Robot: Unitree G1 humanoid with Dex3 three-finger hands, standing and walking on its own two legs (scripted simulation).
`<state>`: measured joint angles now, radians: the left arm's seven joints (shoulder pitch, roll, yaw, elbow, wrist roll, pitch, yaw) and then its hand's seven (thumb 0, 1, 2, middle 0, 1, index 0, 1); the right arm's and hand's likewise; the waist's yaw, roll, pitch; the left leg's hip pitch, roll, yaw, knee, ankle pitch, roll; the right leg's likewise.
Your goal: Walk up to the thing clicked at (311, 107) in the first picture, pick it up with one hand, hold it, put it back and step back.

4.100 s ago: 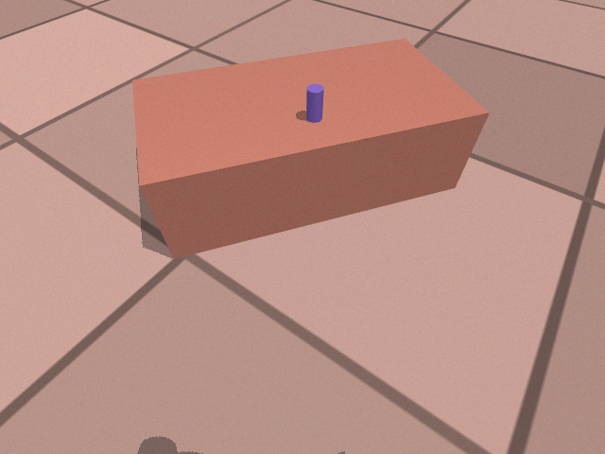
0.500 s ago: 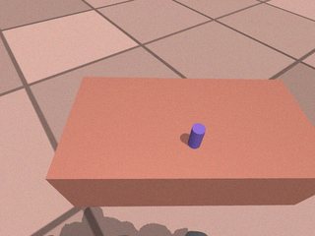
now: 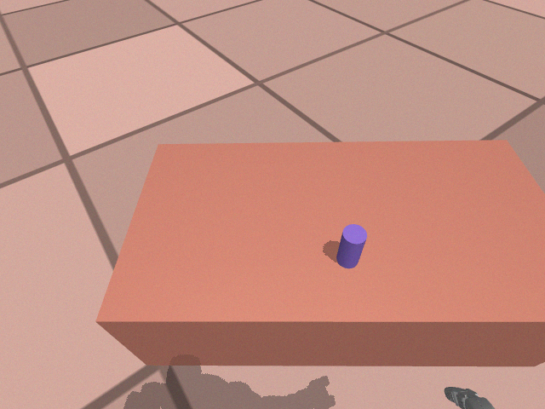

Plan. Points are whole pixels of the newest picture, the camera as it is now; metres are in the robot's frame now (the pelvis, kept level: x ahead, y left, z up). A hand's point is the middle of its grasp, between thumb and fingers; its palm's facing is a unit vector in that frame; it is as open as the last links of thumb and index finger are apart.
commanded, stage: walk up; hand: right
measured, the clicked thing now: (350, 247) +0.55 -0.18 -0.29
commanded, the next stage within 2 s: stand in 0.80 s
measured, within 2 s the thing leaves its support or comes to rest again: neither
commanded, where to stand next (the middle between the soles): +0.06 +0.01 m, yaw -2 degrees
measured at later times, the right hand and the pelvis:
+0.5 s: hand out of the picture +0.06 -0.26 -0.16, palm faces +0.01 +0.94 -0.33, open 7.4 cm; pelvis +0.01 +0.00 +0.00, yaw -1 degrees
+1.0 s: hand out of the picture +0.10 -0.26 -0.15, palm faces -0.01 +0.94 -0.34, open 7.4 cm; pelvis +0.01 +0.00 +0.01, yaw -1 degrees
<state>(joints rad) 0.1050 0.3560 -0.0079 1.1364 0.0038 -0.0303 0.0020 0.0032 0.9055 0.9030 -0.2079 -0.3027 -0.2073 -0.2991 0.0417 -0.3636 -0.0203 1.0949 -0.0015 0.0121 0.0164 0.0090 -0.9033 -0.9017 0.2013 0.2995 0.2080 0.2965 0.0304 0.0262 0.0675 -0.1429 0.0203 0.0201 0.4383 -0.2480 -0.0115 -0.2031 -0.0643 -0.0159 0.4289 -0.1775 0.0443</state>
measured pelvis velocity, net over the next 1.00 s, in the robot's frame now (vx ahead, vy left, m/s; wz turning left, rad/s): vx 0.01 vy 0.00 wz -0.01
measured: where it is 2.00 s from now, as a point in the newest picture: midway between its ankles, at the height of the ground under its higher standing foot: outside the picture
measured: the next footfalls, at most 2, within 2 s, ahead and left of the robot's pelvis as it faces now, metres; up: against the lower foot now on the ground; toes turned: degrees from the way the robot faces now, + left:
none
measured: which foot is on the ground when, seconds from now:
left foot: down 0.00-1.00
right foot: down 0.00-1.00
